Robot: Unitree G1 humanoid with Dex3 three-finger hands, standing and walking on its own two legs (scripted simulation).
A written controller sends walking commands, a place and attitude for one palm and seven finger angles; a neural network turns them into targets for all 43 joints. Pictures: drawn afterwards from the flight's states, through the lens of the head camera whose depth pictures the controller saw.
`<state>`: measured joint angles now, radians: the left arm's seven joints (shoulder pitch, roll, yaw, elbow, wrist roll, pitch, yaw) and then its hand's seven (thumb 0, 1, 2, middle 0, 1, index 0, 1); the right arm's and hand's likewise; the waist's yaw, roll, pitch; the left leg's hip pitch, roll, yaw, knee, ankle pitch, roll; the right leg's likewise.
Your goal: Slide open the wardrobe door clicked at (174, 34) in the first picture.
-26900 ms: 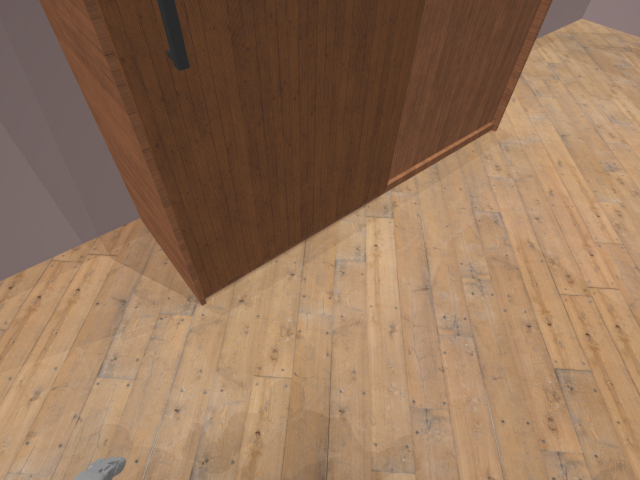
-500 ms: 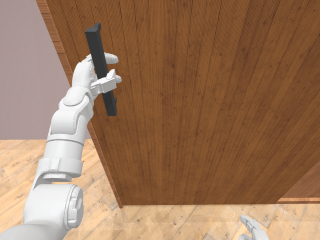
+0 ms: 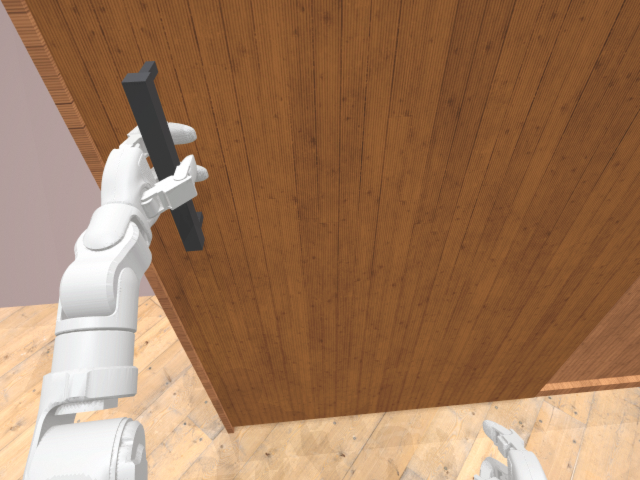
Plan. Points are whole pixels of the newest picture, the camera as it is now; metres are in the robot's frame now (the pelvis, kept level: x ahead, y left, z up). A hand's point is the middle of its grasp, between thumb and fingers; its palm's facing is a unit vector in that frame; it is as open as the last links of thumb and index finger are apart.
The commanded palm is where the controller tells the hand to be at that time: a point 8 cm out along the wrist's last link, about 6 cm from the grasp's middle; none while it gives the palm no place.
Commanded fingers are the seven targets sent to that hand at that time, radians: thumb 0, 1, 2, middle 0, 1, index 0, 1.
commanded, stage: tug the door sideways, standing still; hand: left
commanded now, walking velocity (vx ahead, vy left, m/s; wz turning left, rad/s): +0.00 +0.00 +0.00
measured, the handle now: (174, 165) +0.43 +0.19 +0.21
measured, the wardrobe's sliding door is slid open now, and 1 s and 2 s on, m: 0.00 0.02 0.07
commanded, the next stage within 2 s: step sideways, sliding the door along in 0.98 s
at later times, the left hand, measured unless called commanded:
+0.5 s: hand (189, 180) +0.39 +0.16 +0.22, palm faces +0.17 -0.98 -0.02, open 5.5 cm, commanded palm +0.36 +0.16 +0.22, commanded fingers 0.00 0.90 0.90 -0.45 -1.40 -0.45 -1.40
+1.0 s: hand (205, 180) +0.39 +0.14 +0.22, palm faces +0.17 -0.99 -0.04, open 5.6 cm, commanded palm +0.37 +0.14 +0.22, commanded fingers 0.00 0.90 0.90 -0.45 -1.40 -0.45 -1.40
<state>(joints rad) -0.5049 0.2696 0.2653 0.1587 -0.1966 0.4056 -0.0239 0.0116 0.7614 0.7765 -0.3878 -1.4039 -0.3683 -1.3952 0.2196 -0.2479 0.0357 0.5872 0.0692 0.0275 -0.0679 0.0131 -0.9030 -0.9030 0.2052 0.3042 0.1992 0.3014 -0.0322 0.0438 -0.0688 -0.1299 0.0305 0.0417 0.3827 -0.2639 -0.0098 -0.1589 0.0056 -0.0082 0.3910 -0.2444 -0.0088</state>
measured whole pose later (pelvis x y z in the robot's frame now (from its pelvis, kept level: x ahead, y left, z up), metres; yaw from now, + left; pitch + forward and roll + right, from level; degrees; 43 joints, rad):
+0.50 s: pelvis +0.01 +0.01 +0.00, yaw +6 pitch +1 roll -1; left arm -0.62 0.12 0.10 0.14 -0.13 0.49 0.09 0.01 0.74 0.83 -0.41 -1.40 -0.37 -1.40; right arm 0.15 -0.21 0.04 0.63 0.04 0.02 -0.05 0.01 -0.90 -0.90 0.21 0.30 0.20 0.30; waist 0.05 0.04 -0.06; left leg -0.18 -0.01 -0.05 0.46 -0.30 0.00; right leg -0.16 -0.03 -0.09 0.45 -0.29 0.00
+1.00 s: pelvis -0.03 +0.02 +0.00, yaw +6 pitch +1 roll -1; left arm -0.83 0.10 0.03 0.48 -0.13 0.33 0.18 0.00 0.75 0.80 -0.43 -1.40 -0.35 -1.40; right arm 0.24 -0.20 0.03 0.71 0.03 -0.04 -0.03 0.01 -0.90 -0.90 0.21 0.30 0.20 0.30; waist 0.03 0.03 -0.03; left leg -0.24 -0.03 -0.06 0.48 -0.25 0.01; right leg -0.20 -0.05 -0.08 0.45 -0.25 0.01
